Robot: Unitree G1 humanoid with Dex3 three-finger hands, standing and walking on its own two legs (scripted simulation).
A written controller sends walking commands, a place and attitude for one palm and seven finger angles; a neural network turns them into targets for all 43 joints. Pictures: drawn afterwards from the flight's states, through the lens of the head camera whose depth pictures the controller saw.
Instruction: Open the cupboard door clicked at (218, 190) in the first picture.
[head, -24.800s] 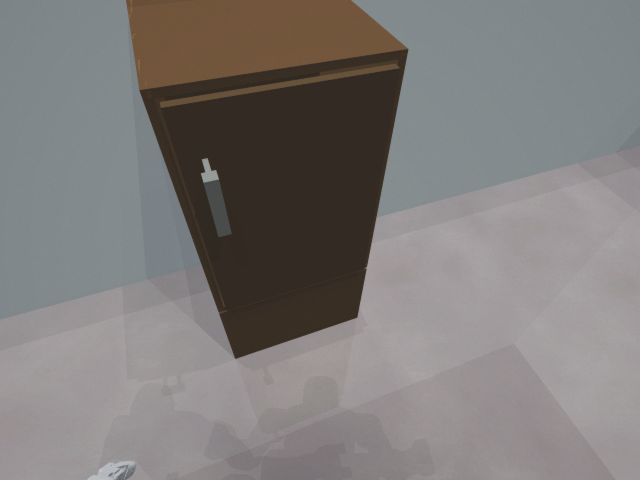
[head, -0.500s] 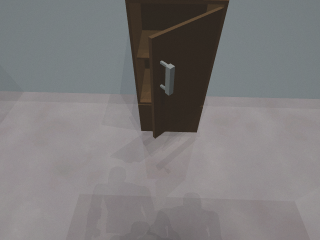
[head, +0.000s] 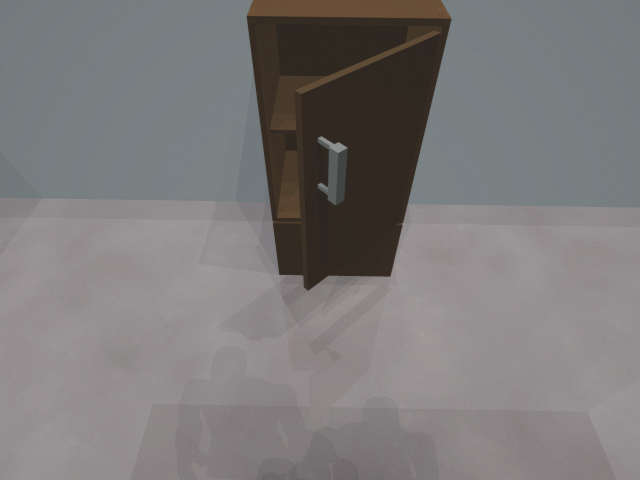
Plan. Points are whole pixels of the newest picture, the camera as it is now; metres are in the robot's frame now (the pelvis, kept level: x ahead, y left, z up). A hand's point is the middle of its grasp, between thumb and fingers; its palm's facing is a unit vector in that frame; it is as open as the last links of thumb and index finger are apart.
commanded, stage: let the arm hang, fingers relaxed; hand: left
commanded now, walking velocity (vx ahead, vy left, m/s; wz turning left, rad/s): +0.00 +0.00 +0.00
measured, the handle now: (329, 170) +0.68 +0.02 -0.02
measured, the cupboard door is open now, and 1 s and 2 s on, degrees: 44 44 44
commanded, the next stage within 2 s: look to check the result in 0.04 s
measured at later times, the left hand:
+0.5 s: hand out of the picture +0.05 +0.20 -0.17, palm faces +0.01 -0.97 -0.25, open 7.4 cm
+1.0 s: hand out of the picture +0.09 +0.18 -0.17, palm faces -0.06 -0.97 -0.24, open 7.4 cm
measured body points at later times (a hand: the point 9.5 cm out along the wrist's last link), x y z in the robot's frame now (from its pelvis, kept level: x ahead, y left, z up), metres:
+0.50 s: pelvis +0.02 -0.01 +0.00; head +0.05 -0.01 +0.45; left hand +0.05 +0.25 -0.15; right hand +0.05 -0.25 -0.16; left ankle +0.01 +0.09 -0.74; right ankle +0.04 -0.10 -0.74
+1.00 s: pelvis +0.03 -0.01 +0.00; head +0.07 -0.02 +0.44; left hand +0.09 +0.23 -0.16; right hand +0.06 -0.26 -0.16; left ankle +0.02 +0.09 -0.74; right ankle +0.04 -0.10 -0.74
